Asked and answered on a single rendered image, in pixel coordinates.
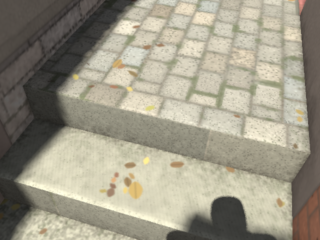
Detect stairs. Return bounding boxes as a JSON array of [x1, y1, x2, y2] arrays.
[[0, 86, 310, 240]]

